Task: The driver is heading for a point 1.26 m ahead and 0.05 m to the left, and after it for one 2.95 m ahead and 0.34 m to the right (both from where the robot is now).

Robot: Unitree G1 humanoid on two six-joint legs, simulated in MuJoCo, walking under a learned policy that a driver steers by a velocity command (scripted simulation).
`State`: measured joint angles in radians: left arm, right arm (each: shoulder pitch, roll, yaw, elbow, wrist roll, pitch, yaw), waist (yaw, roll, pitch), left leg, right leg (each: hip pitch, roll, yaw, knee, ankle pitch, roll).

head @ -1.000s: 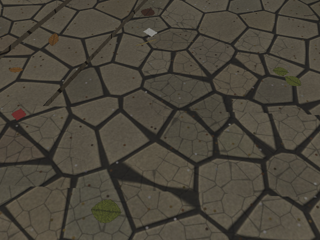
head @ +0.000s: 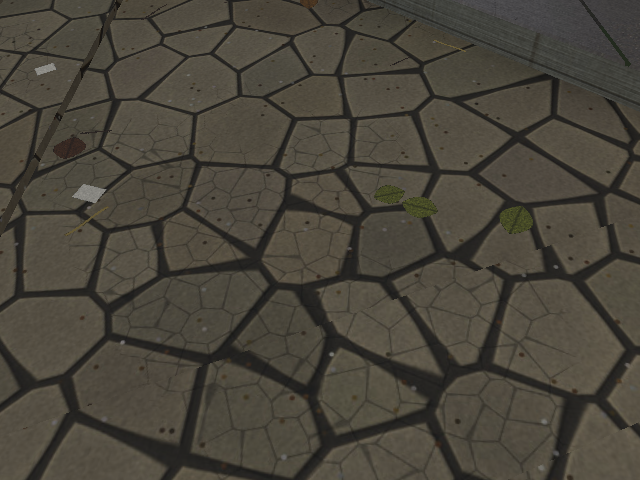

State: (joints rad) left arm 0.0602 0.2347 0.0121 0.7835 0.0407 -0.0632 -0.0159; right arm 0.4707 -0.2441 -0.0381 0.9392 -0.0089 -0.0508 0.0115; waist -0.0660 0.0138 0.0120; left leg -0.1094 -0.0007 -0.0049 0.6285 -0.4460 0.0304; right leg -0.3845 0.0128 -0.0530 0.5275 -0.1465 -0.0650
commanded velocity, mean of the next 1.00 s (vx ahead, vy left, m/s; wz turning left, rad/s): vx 0.49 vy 0.00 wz -0.02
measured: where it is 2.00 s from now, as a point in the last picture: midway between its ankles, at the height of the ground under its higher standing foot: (309, 264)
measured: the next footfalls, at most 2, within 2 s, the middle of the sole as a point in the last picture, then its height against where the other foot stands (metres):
left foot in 0.52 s outside the picture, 0.04 m lower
right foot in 1.06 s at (364, 371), level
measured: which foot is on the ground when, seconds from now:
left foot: up 0.00-0.50, down 0.52-1.00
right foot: down 0.00-0.58, up 0.60-1.00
